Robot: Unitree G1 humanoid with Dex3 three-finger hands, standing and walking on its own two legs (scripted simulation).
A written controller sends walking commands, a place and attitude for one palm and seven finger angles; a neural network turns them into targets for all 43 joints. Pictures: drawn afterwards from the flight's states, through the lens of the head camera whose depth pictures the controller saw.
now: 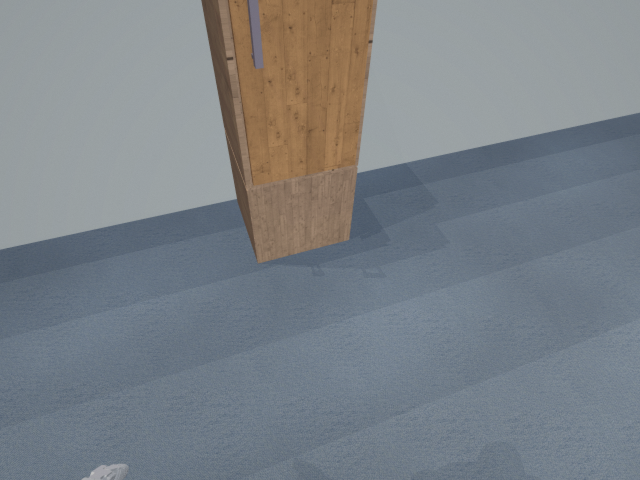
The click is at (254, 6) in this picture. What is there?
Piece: cupboard door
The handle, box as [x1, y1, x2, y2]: [247, 0, 263, 68]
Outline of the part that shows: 247,0 252,43 251,54 255,68 263,67 258,5 257,0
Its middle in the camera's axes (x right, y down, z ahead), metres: -0.16 -0.49 +0.90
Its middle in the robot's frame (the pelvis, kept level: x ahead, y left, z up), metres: +1.01 +0.21 +0.15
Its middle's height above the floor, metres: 0.92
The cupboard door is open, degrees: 0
